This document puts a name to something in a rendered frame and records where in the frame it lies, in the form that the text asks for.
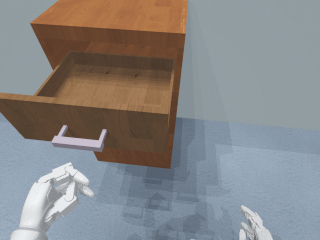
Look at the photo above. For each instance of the handle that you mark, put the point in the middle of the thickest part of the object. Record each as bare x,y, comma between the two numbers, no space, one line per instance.
61,141

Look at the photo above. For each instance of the left robot forearm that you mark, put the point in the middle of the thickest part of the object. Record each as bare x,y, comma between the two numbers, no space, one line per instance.
28,234

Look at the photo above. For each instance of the drawer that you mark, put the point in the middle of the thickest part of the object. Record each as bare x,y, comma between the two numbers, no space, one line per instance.
130,96

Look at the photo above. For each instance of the robot right hand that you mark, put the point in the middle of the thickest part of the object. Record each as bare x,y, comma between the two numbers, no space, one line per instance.
256,231

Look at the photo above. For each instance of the cabinet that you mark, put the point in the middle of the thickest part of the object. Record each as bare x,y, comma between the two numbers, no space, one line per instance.
154,28

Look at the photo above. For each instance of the robot left hand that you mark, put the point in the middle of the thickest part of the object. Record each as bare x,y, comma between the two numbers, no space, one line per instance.
37,212

